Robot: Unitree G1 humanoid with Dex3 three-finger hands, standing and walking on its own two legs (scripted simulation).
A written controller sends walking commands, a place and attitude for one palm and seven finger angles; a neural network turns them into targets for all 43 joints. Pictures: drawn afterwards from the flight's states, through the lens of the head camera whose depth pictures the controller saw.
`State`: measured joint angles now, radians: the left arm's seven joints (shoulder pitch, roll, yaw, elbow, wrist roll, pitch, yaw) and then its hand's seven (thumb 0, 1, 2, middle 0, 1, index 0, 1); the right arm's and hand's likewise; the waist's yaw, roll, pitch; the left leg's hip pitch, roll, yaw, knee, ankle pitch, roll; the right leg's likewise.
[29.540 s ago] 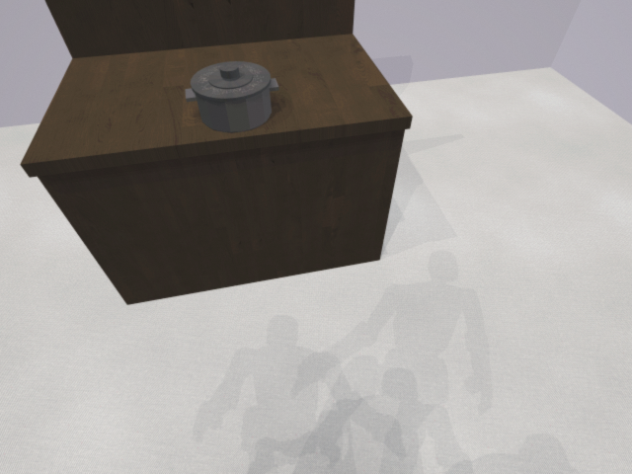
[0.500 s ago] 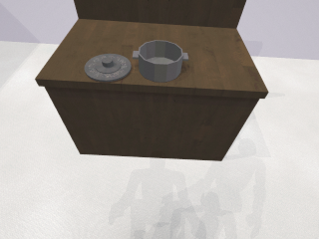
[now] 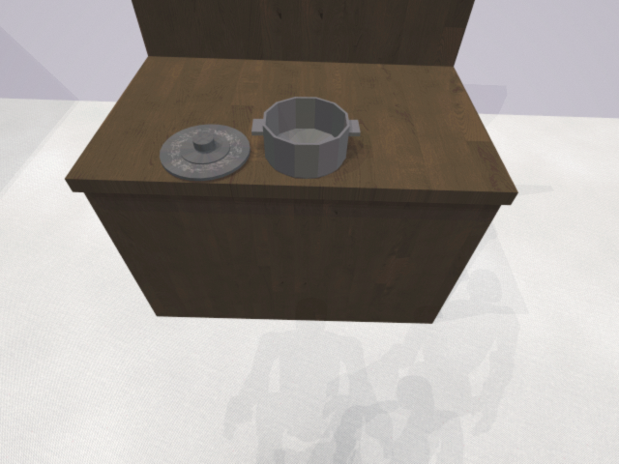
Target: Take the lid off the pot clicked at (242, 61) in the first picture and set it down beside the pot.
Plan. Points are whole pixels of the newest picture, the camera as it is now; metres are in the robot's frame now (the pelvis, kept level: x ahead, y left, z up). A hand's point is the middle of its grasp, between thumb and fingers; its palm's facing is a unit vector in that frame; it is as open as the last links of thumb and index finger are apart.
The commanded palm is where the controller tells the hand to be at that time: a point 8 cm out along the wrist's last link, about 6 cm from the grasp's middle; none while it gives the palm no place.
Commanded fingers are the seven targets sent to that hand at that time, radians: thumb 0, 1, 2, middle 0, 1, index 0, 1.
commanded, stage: let the arm hang, fingers relaxed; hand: left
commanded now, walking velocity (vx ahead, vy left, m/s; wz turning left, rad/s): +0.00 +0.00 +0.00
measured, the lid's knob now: (203, 141) +0.78 +0.28 -0.05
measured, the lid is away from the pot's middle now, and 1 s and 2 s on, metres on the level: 0.24 0.24 0.24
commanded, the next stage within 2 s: look to check the result in 0.48 s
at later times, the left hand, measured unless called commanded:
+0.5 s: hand out of the picture +0.01 +0.16 -0.18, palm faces +0.03 -0.98 -0.20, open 7.3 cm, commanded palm none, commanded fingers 0.00 0.90 0.90 -0.20 -0.30 -0.20 -0.30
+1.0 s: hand out of the picture +0.01 +0.17 -0.17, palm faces +0.03 -0.98 -0.20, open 7.3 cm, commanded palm none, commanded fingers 0.00 0.90 0.90 -0.20 -0.30 -0.20 -0.30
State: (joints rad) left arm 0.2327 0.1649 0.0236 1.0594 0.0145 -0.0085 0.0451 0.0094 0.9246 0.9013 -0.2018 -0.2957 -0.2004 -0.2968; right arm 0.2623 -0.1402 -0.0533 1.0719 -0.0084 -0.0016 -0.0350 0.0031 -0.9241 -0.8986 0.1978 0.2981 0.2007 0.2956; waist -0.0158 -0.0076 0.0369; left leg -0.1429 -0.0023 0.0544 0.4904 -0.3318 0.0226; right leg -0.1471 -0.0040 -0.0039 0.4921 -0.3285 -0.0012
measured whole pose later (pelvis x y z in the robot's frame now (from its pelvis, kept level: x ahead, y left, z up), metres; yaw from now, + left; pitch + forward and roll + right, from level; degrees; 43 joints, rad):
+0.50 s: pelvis +0.00 -0.01 +0.00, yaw +0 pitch -1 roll +0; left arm 0.27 0.15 0.02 1.11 0.01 -0.01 0.05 0.01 0.92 0.90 -0.20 -0.30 -0.20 -0.30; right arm 0.31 -0.11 -0.04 1.12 -0.01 0.00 -0.04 0.00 -0.91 -0.90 0.20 0.30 0.20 0.30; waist -0.02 -0.01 0.04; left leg -0.12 0.01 0.05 0.46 -0.32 0.01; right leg -0.12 0.01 -0.01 0.45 -0.31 -0.01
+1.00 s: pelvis +0.00 -0.01 +0.00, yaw +0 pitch -1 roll +0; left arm 0.27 0.15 0.02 1.11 0.01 -0.01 0.05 0.01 0.92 0.90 -0.20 -0.30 -0.20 -0.30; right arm 0.30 -0.11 -0.04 1.13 -0.01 0.00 -0.04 0.00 -0.91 -0.90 0.20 0.30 0.20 0.30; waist -0.02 -0.01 0.04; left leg -0.12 0.01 0.05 0.44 -0.30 0.01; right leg -0.12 0.01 -0.01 0.43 -0.30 -0.01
